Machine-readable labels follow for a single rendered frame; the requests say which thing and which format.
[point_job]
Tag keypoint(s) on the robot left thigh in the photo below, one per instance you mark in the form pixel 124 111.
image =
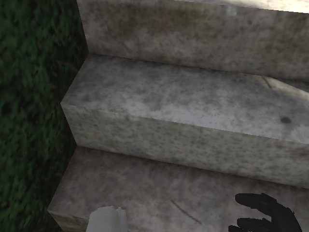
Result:
pixel 107 219

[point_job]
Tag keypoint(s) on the robot right hand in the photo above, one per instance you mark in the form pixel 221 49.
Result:
pixel 282 218

